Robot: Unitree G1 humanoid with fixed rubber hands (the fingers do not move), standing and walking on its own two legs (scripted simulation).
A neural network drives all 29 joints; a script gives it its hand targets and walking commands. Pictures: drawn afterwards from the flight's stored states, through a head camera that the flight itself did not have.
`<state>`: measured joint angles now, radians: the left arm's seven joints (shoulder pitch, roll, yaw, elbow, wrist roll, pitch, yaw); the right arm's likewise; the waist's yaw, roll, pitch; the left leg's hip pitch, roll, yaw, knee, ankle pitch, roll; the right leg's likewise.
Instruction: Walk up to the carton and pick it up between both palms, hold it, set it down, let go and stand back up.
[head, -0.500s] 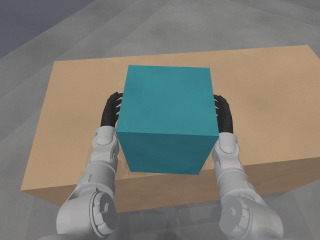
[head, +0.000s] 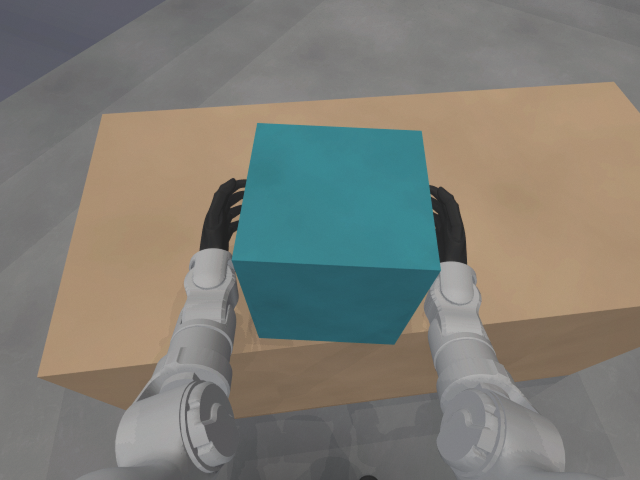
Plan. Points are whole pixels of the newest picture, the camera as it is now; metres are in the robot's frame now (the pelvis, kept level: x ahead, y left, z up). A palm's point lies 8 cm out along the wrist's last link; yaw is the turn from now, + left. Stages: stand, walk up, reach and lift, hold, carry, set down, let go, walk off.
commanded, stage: set down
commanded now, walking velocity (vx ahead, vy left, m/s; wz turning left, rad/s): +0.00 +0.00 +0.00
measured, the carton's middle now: (332, 244) +0.41 +0.01 -0.01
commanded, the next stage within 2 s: none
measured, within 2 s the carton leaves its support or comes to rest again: neither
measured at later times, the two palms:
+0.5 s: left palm (221, 245) +0.40 +0.17 +0.00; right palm (442, 251) +0.40 -0.14 +0.00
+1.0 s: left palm (173, 237) +0.39 +0.22 +0.02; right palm (503, 231) +0.41 -0.21 +0.03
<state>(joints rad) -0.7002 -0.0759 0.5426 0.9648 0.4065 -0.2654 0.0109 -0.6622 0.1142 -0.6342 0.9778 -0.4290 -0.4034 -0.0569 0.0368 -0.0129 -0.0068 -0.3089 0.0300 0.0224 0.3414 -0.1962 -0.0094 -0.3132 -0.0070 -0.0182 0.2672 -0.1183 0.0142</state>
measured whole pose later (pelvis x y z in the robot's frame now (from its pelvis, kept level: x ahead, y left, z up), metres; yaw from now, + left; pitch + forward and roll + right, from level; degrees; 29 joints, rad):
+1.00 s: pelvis -0.03 +0.00 -0.03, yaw +0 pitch +22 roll -2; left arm -0.89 0.29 -0.09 1.39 -0.34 -0.34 0.05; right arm -0.93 -0.33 0.18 1.38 0.48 -0.30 -0.01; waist 0.04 0.02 -0.25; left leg -0.76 0.06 0.00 0.68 -0.30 -0.02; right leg -0.76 0.01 -0.03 0.59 -0.21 0.00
